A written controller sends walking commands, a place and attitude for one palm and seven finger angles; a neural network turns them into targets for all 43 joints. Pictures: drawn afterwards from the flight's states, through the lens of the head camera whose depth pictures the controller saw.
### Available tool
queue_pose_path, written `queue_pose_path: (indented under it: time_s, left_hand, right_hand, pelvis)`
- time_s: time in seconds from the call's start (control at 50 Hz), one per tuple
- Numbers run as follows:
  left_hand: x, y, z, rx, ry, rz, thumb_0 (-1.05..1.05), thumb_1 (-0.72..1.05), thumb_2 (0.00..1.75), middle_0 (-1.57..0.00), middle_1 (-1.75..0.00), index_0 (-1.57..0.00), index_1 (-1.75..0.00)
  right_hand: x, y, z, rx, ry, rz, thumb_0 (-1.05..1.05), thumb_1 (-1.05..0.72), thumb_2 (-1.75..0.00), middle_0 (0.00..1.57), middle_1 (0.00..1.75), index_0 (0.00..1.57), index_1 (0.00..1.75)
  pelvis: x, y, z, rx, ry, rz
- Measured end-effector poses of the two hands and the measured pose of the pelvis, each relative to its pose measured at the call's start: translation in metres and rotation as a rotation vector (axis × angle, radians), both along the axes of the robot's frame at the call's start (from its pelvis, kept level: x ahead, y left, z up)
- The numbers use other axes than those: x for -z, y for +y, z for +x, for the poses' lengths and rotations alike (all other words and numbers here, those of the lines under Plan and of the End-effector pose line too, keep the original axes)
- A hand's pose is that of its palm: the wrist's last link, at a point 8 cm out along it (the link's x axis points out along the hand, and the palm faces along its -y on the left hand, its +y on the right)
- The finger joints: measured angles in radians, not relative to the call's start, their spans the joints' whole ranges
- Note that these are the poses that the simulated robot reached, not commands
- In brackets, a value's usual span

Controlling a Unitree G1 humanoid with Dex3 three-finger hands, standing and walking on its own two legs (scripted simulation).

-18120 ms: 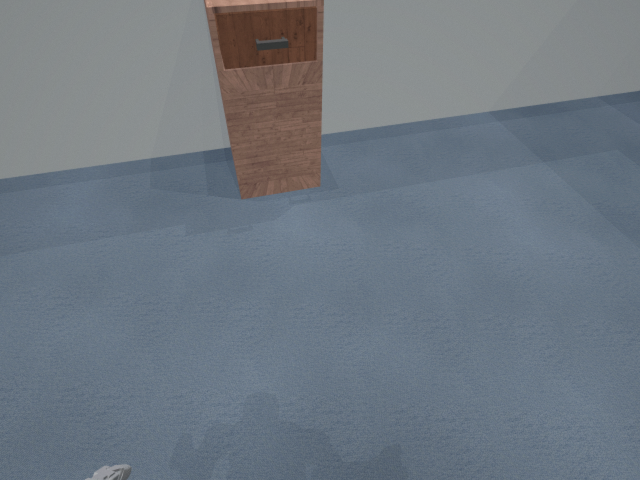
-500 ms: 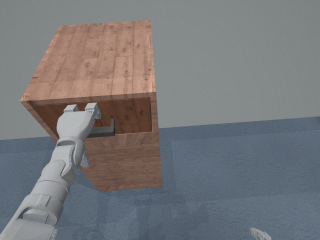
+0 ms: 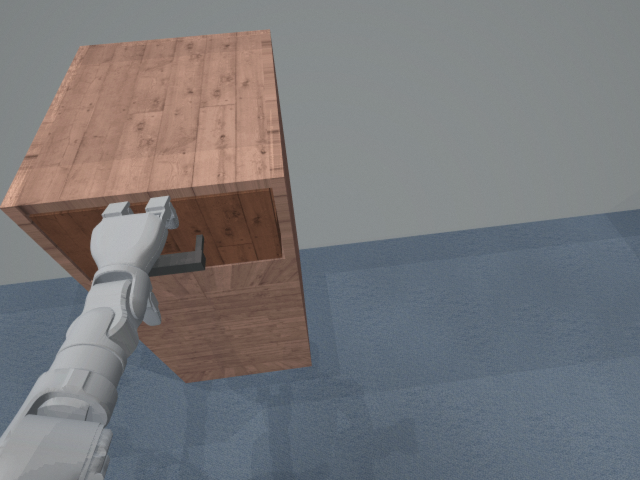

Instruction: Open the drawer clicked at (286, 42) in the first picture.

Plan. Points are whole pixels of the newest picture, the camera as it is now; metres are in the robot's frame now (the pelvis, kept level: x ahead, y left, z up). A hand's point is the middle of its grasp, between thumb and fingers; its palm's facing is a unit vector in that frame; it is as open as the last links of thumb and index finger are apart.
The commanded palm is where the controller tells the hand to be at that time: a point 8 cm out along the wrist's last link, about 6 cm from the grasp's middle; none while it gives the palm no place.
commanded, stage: move the hooked fingers above the handle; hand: left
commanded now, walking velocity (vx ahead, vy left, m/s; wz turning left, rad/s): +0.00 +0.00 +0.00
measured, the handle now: (170, 254) +0.45 +0.25 -0.04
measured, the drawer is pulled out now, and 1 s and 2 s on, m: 0.00 0.00 0.00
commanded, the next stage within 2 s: none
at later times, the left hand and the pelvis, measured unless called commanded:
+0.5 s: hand (148, 265) +0.40 +0.25 +0.01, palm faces -0.08 -0.02 -1.00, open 13.8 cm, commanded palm +0.39 +0.24 +0.08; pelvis +0.00 +0.01 +0.00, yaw +1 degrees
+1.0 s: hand (157, 256) +0.41 +0.24 +0.02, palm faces -0.02 -0.02 -1.00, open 13.6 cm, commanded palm +0.39 +0.25 +0.09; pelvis +0.00 +0.01 +0.00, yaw -1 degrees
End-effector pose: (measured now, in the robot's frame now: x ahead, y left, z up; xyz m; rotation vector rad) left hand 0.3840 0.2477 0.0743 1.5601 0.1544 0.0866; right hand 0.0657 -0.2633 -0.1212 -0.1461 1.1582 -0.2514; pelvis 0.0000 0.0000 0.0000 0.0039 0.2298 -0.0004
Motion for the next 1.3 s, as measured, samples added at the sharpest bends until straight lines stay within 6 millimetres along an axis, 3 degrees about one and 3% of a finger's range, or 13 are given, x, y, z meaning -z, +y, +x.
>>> queue_pose_path:
  time_s: [0.2,0.44,0.6,0.86,1.06,1.18,1.3]
  left_hand:
    - [0.003,-0.019,-0.006,0.075,0.006,-0.033,0.0,-0.49,0.3,-0.32,-1.21,-0.32,-1.2]
    - [-0.004,0.008,0.001,0.007,-0.009,0.013,0.0,-0.49,0.3,-0.32,-1.2,-0.34,-1.21]
    - [0.01,-0.02,0.007,0.113,0.029,-0.049,-0.01,-0.49,0.3,-0.32,-1.2,-0.33,-1.2]
    - [0.009,-0.019,0.007,0.089,-0.036,-0.018,0.0,-0.49,0.3,-0.41,-1.22,-0.34,-1.21]
    - [-0.006,-0.002,0.006,0.019,-0.02,0.001,0.0,-0.49,0.3,-0.37,-1.21,-0.37,-1.22]
    - [-0.004,0.011,0.003,-0.01,0.036,0.005,0.0,-0.49,0.3,-0.34,-1.21,-0.34,-1.21]
    - [0.005,0.001,0.004,0.064,0.052,-0.03,-0.01,-0.49,0.3,-0.32,-1.21,-0.33,-1.2]
  right_hand:
    - [-0.007,-0.001,0.014,-0.021,-0.056,-0.018,0.01,-0.9,-0.9,0.2,0.3,0.2,0.3]
    - [-0.002,0.008,0.014,-0.033,-0.047,-0.003,0.01,-0.9,-0.9,0.2,0.3,0.2,0.3]
    - [-0.002,0.014,0.007,-0.026,-0.012,-0.013,0.01,-0.9,-0.9,0.2,0.3,0.2,0.3]
    - [0.004,0.018,0.003,-0.005,-0.008,0.017,0.01,-0.9,-0.9,0.2,0.3,0.2,0.3]
    - [-0.003,0.009,0.007,-0.002,-0.041,-0.002,0.01,-0.9,-0.9,0.2,0.3,0.2,0.3]
    - [-0.008,0.0,0.007,-0.016,-0.04,-0.033,0.01,-0.9,-0.9,0.2,0.3,0.2,0.3]
    - [-0.009,-0.006,0.005,-0.025,-0.022,-0.063,0.01,-0.9,-0.9,0.2,0.3,0.2,0.3]
  pelvis:
    - [0.0,0.002,-0.004,-0.007,-0.02,0.0]
    - [0.002,0.006,-0.005,-0.01,0.004,-0.005]
    - [0.002,0.011,-0.001,-0.012,0.005,-0.007]
    - [0.003,0.011,-0.003,0.005,0.006,-0.003]
    - [-0.001,0.006,-0.005,0.006,-0.011,0.0]
    - [-0.001,0.003,-0.006,-0.005,-0.01,-0.002]
    - [0.001,0.004,-0.005,-0.015,0.003,-0.007]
